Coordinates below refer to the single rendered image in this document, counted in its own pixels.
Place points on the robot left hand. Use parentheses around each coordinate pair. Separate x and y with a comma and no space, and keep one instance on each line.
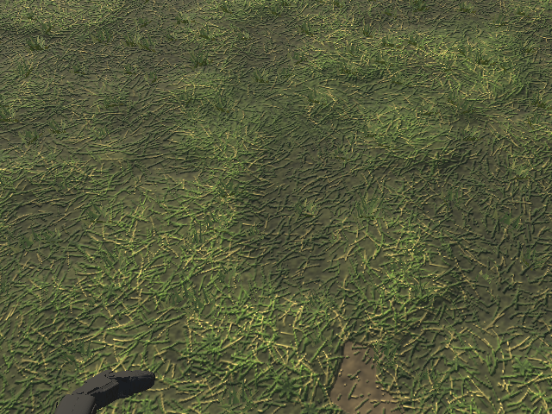
(103,389)

